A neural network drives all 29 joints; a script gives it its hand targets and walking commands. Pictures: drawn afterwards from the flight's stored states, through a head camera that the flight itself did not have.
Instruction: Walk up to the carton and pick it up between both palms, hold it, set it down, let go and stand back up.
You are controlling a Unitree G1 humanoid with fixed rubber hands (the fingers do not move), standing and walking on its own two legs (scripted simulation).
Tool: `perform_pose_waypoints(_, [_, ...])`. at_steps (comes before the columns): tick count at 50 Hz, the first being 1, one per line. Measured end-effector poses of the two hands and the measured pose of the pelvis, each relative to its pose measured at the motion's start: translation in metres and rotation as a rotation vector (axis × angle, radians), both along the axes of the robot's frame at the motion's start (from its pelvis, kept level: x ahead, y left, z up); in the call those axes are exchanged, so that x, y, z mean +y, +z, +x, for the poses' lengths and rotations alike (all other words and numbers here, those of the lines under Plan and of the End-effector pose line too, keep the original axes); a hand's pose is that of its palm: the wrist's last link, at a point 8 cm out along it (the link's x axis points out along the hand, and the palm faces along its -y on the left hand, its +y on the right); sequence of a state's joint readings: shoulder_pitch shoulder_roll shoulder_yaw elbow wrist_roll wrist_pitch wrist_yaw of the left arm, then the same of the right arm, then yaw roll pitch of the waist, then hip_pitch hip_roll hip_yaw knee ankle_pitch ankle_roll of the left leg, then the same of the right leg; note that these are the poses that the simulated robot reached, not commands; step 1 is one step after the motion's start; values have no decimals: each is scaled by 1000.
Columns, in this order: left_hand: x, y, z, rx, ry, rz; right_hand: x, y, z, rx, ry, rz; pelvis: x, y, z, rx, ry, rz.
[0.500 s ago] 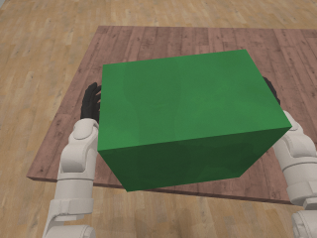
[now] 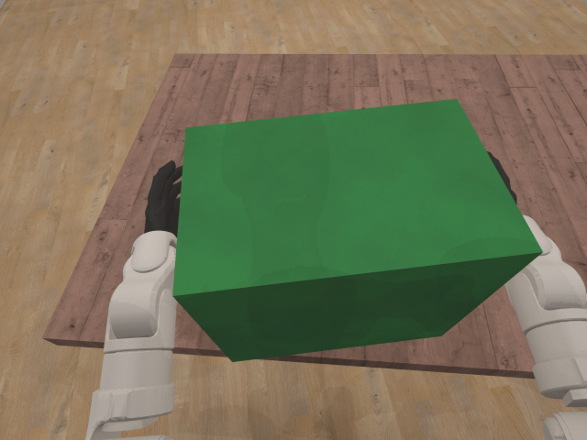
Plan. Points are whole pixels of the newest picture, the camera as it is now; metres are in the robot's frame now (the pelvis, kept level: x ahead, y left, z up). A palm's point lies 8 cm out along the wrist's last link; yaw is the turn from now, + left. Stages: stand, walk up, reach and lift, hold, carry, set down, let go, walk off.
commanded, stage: reach and lift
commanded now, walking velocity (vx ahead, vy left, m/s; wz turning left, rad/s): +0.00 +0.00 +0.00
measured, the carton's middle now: (331, 246) +0.36 -0.02 +0.06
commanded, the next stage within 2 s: none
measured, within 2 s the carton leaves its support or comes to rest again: leaves its support in 0.42 s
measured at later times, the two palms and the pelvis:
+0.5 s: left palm (145, 218) +0.35 +0.20 +0.13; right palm (488, 196) +0.39 -0.21 +0.12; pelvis -0.01 -0.01 +0.00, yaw +0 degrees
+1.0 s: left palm (112, 204) +0.33 +0.21 +0.18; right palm (514, 191) +0.35 -0.20 +0.17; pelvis -0.04 +0.00 +0.00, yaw +4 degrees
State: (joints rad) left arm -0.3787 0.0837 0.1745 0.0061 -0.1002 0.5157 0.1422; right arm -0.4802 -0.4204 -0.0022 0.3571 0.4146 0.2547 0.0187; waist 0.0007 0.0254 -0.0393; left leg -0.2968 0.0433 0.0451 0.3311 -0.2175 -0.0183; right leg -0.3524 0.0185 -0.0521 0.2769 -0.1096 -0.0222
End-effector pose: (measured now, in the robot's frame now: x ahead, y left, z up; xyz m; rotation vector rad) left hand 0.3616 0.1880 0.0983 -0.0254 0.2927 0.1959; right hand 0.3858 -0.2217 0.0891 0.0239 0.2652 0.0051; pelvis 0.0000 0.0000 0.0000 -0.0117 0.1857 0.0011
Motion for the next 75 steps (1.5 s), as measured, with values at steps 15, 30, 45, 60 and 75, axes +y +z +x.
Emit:
perform_pose_waypoints(15, [1,1,-8,39,5,8,3,-3,-6,19,-15,17,-2,0,-8,-7,-11,5])
perform_pose_waypoints(30, [12,79,-13,-80,77,87,19,70,11,-125,31,35,-11,1,-16,-35,43,-2])
perform_pose_waypoints(45, [18,87,-27,-54,5,11,21,89,-23,-89,-9,20,-11,2,-35,-193,92,20])
perform_pose_waypoints(60, [16,109,-23,-53,-6,20,20,100,-33,-86,-42,30,5,0,-50,-146,41,15])
perform_pose_waypoints(75, [31,116,-23,-55,-3,2,35,136,-23,-86,-31,0,13,1,-38,-169,40,6])
